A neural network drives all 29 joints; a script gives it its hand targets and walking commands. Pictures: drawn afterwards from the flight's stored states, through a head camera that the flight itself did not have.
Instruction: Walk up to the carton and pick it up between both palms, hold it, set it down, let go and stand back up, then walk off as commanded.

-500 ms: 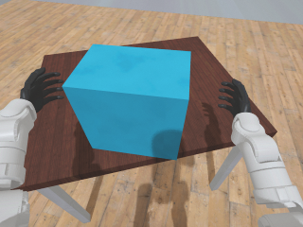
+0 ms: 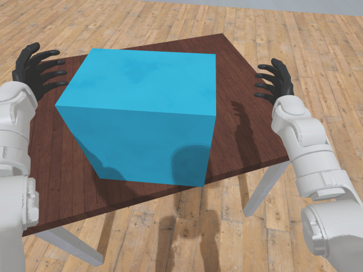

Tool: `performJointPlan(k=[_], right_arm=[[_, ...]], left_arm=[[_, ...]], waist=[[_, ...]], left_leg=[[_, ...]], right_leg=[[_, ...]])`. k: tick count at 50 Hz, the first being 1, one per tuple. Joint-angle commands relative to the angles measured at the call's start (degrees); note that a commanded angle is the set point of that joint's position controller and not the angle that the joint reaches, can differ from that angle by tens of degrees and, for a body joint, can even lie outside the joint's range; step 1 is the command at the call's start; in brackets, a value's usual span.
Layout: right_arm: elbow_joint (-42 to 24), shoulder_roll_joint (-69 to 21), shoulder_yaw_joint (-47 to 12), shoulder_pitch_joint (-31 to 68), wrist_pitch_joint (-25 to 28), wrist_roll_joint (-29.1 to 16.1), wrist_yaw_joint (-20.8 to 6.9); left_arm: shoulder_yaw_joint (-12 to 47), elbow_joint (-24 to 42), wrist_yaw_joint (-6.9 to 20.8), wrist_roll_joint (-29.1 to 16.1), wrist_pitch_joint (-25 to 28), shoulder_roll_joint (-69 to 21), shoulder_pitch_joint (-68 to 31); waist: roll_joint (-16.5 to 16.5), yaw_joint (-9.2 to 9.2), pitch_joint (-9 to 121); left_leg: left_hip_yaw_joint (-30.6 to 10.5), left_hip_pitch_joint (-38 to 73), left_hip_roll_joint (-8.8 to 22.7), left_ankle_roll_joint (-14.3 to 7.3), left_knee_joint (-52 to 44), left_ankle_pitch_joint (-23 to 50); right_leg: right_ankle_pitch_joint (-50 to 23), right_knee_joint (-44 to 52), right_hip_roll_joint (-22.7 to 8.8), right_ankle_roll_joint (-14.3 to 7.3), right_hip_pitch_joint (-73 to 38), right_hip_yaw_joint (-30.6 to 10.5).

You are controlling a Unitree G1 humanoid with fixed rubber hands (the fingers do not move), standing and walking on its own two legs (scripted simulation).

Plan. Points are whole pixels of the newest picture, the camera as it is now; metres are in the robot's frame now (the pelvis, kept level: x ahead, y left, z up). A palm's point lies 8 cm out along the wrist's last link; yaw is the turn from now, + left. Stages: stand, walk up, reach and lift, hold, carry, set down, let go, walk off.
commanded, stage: reach and lift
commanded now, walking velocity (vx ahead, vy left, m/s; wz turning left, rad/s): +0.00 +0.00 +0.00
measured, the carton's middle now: (151, 122) +0.46 +0.04 +0.06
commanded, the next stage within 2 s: none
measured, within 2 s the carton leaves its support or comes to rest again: neither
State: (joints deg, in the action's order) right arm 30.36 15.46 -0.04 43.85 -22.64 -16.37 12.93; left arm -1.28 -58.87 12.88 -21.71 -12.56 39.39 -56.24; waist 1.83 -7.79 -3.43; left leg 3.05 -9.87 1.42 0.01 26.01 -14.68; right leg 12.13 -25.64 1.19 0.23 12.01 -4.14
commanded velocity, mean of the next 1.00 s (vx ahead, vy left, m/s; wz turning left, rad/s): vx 0.00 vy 0.00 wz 0.00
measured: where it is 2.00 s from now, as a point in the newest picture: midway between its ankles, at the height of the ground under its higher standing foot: outside the picture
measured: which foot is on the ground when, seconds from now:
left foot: down 0.00-1.00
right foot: down 0.00-1.00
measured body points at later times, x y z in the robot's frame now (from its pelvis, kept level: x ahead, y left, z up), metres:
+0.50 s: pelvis +0.00 +0.00 +0.00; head +0.03 +0.01 +0.45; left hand +0.49 +0.26 +0.23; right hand +0.43 -0.23 +0.20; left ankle -0.01 +0.12 -0.74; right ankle +0.02 -0.13 -0.74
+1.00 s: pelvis -0.01 +0.00 +0.00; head +0.06 +0.02 +0.44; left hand +0.49 +0.25 +0.15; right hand +0.44 -0.21 +0.13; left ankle -0.01 +0.12 -0.74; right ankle +0.02 -0.13 -0.74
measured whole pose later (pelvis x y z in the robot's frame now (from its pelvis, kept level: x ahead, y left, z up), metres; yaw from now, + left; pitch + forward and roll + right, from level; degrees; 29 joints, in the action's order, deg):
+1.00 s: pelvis -0.01 +0.00 +0.00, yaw +1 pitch +11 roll +0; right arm 57.9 12.4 -4.1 58.3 -4.9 -17.9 11.2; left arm 9.7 -87.4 12.6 -24.6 7.7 36.6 -69.8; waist 1.8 -9.7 3.1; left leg 1.8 -26.4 1.4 0.0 27.4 -12.1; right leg 9.1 -25.3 1.1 0.4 27.2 -3.0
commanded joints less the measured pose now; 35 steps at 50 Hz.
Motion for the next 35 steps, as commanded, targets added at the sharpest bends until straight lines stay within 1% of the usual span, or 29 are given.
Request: performJointPlan(k=[1,2,3,4,5,6,8,9,10,11,12,13,14,16,17,19,20,21,23,24,25,26,27,29,30,31,32,33,35], right_arm=[[-3.14,8.97,0.41,29.75,2.95,-6.69,-1.18],[-1.71,9.52,0.82,30.09,3.14,-6.74,-1.28],[-3.97,9.32,0.17,32.02,3.42,-7.45,-1.28],[-3.74,9.57,0.51,33.4,3.68,-7.46,-1.37],[-4.47,9.06,-0.1,33.15,4.2,-7.75,-1.34],[-3.17,9.07,-0.07,33.8,4.02,-7.63,-1.21],[-0.99,9.96,0.17,34.1,3.81,-7.39,-1.49],[1.01,10.27,0.34,34.86,3.76,-7.41,-1.57],[0.85,10.7,0.52,35.52,3.85,-6.95,-1.48],[3.74,10.43,0.3,34.82,3.41,-7.24,-1.57],[4.4,10.5,0.49,36.95,3.32,-6.98,-1.55],[5.02,10.54,0.62,37.51,3.37,-7.04,-1.61],[5.89,10.92,1.55,39.78,3.48,-6.57,-1.65],[8.71,10.59,0.59,39.92,3.4,-6.73,-1.85],[7.54,10.69,0.64,42.38,3.87,-6.46,-1.83],[9.11,9.8,0.51,42.51,4.49,-6.14,-1.8],[11.55,9.23,0.14,41.77,4.83,-6.29,-1.84],[10.65,9.3,-0.12,41.88,5.49,-6.18,-1.88],[15.96,8.82,-0.49,40.86,5.63,-6.52,-2.18],[15.15,8.74,-0.86,39.97,6.22,-6.34,-2.23],[17.67,8.16,-0.9,38.3,6.55,-5.96,-2.26],[16.34,7.91,-1.48,39.72,7.65,-6.04,-2.3],[17.24,7.36,-1.39,37.31,8.31,-6.18,-2.24],[18.34,6.99,-2.16,37.65,9.7,-6.29,-2.47],[17.33,5.97,-2.55,37.39,10.76,-6.31,-2.44],[14.7,5.65,-3.93,38.05,11.94,-6.92,-2.5],[17.13,5.37,-3.54,36.81,12.66,-6.7,-2.48],[16.59,5.24,-3.42,37.11,13.53,-6.31,-2.51],[19.41,4.52,-4.55,34.96,14.05,-6.86,-2.64]], left_arm=[[4.25,2.42,-1.26,-2.57,2.42,14.38,-33.55],[4.95,0.95,-1.15,-2.79,2.53,14.09,-34.26],[5.13,2.62,-1.33,-3.39,2.89,14.73,-35.51],[5.18,1.88,-1.47,-3.64,2.87,14.92,-36.61],[4.97,1.64,-1.48,-3.65,3.5,15.02,-35.79],[5.84,0.03,-1.42,-3.96,3.34,14.61,-36.24],[6.27,-0.89,-1.47,-3.84,3.14,14.04,-37.08],[6.81,-2.29,-1.52,-3.92,3.16,14.03,-38.49],[7.29,-1.86,-1.37,-4.42,3.28,13.41,-38.99],[7.39,-4.35,-1.19,-3.98,3.13,13.89,-38.18],[8.23,-4.47,-1.16,-4.18,3.13,13.62,-40.39],[8.54,-5.27,-1.23,-4.46,3.26,13.64,-41.11],[9.39,-5.4,-1.39,-5.24,3.87,13.81,-43.99],[10.26,-9.05,-1.38,-6.03,4.43,13.41,-44.07],[11.14,-9.26,-1.38,-6.6,4.8,13.38,-45.87],[11.93,-10.92,-1.29,-7.39,5.92,12.87,-45.4],[12.62,-13.36,-1.21,-7.02,5.91,11.97,-44.09],[12.62,-11.56,-1.17,-7.16,6.68,11.48,-43.91],[13.64,-17.71,-0.73,-6.75,7.06,10.23,-42.8],[13.42,-14.5,-0.65,-6.62,7.69,10.44,-43.07],[13.13,-17.35,-0.43,-5.83,7.95,9.72,-41.02],[13.47,-16.97,-0.3,-5.87,8.66,9.58,-41.35],[13.3,-15.81,-0.29,-5.9,9.41,9.26,-39.87],[13.15,-17.79,0.01,-6.02,11.14,9.71,-40.11],[12.9,-17.8,-0.12,-5.6,12.12,9.37,-38.89],[13.14,-18.35,-0.23,-6.45,12.94,8.78,-38.5],[13.94,-20.15,-0.06,-6.17,13.58,8.18,-37.59],[13.86,-19.31,-0.05,-6.22,14.44,8.12,-37.73],[14.67,-23.03,0.14,-6.55,15.35,7.3,-35.89]], waist=[[-5.82,0.14,30.51],[-6.11,-0.84,30.15],[-5.62,-0.04,32.2],[-5.17,-0.2,33.9],[-5.53,0.81,35.29],[-4.96,0.14,34.99],[-5.75,0.07,34.56],[-6.05,-0.61,33.94],[-6.34,-0.63,34.72],[-6.1,-0.64,32.6],[-6.25,-1.35,33.29],[-6.23,-1.02,33.36],[-6.95,-1.54,34.58],[-6.01,-1.76,32.48],[-5.57,-2.37,33.75],[-5.02,-2.1,34.83],[-5.19,-2.73,33.68],[-5.96,-1.88,36.38],[-5.86,-3.09,32.35],[-6.13,-2.43,34.64],[-6.55,-2.76,31.95],[-5.97,-2.4,33.61],[-6.82,-2.71,33.73],[-5.95,-2.25,32.73],[-5.92,-1.22,34.9],[-4.75,-0.7,35.81],[-5.24,-1.45,34.88],[-5.2,-1.36,36.53],[-4.84,-1.49,35.29]], left_leg=[[-2.94,-1.12,-1.62,-0.57,-3.7,14.61],[-3.03,-1.01,-1.7,-0.35,-3.68,15.02],[-2.92,-0.19,-1.9,-0.54,-3.39,16.47],[-3.05,-0.7,-2.02,-0.49,-3.0,16.95],[-2.97,-0.69,-2.0,-0.58,-2.73,17.89],[-2.91,-1.15,-2.22,-0.65,-2.8,17.47],[-3.21,-0.62,-1.88,-0.3,-3.15,18.11],[-3.11,-0.39,-2.07,-0.41,-3.15,17.35],[-3.22,0.09,-1.86,0.09,-2.87,18.32],[-3.28,-0.03,-1.79,-0.16,-2.98,17.1],[-3.46,-0.14,-1.82,-0.18,-3.07,16.76],[-3.4,-0.15,-1.85,-0.34,-3.07,16.55],[-3.35,-0.44,-1.89,-0.19,-3.12,15.8],[-3.31,-1.44,-1.98,-0.58,-3.29,13.83],[-3.26,-1.75,-2.03,-0.61,-3.11,13.95],[-3.48,-2.41,-1.89,-0.72,-2.84,15.2],[-3.69,-2.26,-1.92,-0.66,-2.65,15.49],[-3.61,-1.41,-1.86,-0.35,-2.33,17.68],[-3.69,-2.45,-1.91,-0.42,-2.45,16.05],[-3.57,-1.54,-2.03,-0.34,-2.3,17.78],[-3.59,-1.57,-1.94,-0.31,-2.48,17.48],[-3.49,-1.28,-1.83,-0.22,-2.02,19.12],[-3.25,-0.75,-2.11,-0.12,-1.95,20.35],[-3.18,-2.06,-2.25,-0.37,-1.72,19.56],[-2.86,-2.29,-2.46,-0.6,-1.75,19.73],[-2.69,-3.12,-2.52,-0.73,-1.57,20.1],[-2.76,-3.74,-2.53,-0.66,-1.5,19.57],[-2.83,-3.4,-2.58,-0.63,-1.31,20.18],[-2.95,-4.36,-2.58,-0.96,-1.61,18.06]], right_leg=[[-25.38,3.42,-1.6,-1.49,-13.55,2.39],[-26.39,3.37,-1.46,-1.51,-12.69,2.56],[-27.85,3.08,-1.3,-1.44,-13.45,2.56],[-28.82,3.02,-1.26,-1.28,-13.24,2.66],[-30.48,2.58,-1.47,-1.14,-13.76,2.35],[-30.95,2.66,-1.46,-1.02,-13.84,2.53],[-30.11,2.81,-1.2,-1.26,-13.33,2.89],[-28.84,3.32,-1.21,-1.33,-11.99,2.86],[-29.07,3.34,-1.17,-1.29,-11.78,3.11],[-27.84,3.62,-1.14,-1.46,-10.95,3.07],[-27.3,3.9,-1.13,-1.59,-10.7,3.26],[-26.93,3.77,-1.21,-1.69,-10.6,3.0],[-25.68,3.89,-1.31,-1.66,-9.69,3.38],[-23.28,3.98,-1.32,-1.77,-8.72,3.28],[-23.78,3.82,-1.23,-1.81,-9.03,3.33],[-25.74,3.16,-1.36,-1.59,-9.13,3.58],[-26.28,3.24,-1.22,-1.78,-8.73,3.69],[-27.51,2.8,-1.13,-1.8,-9.33,3.65],[-25.44,3.31,-1.14,-1.69,-7.25,3.8],[-26.51,3.2,-1.19,-1.8,-7.93,3.98],[-25.7,3.34,-1.22,-1.66,-7.05,3.98],[-27.05,3.09,-0.98,-1.6,-7.39,4.17],[-28.52,2.89,-1.15,-1.53,-7.55,4.13],[-27.83,2.4,-1.31,-1.31,-6.54,4.11],[-28.9,1.99,-1.39,-0.9,-7.37,4.0],[-30.18,1.34,-1.5,-0.72,-8.1,3.95],[-29.55,1.39,-1.48,-0.77,-7.59,3.95],[-30.15,1.15,-1.47,-0.7,-7.39,4.26],[-27.17,1.43,-1.49,-0.67,-6.2,4.33]])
